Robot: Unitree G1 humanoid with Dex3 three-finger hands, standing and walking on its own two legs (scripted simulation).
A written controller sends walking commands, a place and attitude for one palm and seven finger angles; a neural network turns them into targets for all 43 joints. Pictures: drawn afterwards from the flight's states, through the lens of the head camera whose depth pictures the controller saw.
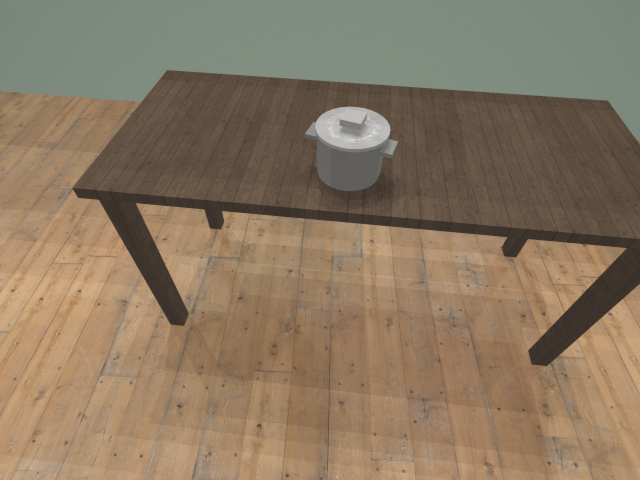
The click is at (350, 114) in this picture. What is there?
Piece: lid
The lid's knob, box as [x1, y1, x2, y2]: [339, 109, 366, 129]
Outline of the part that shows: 346,109 340,118 339,125 360,129 366,118 366,113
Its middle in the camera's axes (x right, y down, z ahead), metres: +0.07 -0.25 +0.82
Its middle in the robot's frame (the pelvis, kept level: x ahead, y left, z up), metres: +0.79 -0.02 +0.02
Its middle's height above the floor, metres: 0.80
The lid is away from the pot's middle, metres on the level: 0.00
